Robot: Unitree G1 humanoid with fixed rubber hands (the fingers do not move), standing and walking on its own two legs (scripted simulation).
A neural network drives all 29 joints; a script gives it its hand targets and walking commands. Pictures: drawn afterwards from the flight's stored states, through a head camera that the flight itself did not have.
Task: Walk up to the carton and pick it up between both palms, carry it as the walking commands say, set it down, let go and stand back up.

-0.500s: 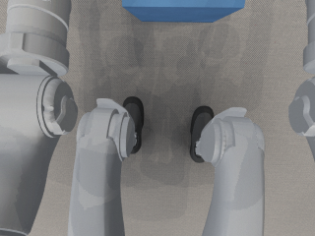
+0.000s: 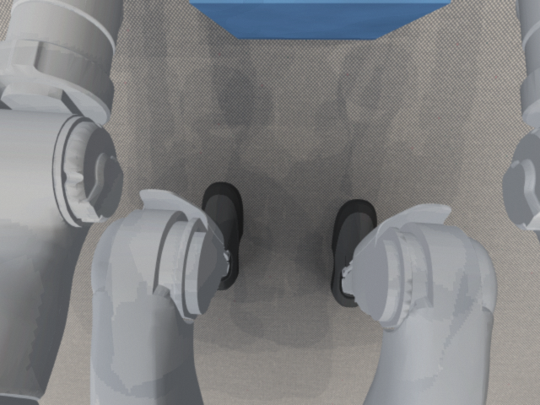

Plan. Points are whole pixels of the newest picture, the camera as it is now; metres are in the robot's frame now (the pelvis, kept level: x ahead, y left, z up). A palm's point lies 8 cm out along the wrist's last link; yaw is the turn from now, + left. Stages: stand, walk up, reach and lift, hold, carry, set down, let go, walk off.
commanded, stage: reach and lift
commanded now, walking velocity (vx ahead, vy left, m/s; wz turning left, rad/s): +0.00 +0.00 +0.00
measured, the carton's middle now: out of the picture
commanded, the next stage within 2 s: none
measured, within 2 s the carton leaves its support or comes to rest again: leaves its support in 1.46 s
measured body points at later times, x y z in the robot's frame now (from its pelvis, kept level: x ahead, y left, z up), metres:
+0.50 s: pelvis +0.00 +0.00 +0.01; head +0.39 -0.01 +0.22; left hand +0.59 +0.15 -0.17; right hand +0.61 -0.16 -0.16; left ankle +0.12 +0.12 -0.33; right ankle +0.10 -0.12 -0.33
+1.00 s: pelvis +0.01 +0.00 +0.00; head +0.39 -0.02 +0.22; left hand +0.59 +0.14 -0.17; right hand +0.61 -0.16 -0.17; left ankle +0.12 +0.13 -0.33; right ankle +0.10 -0.12 -0.33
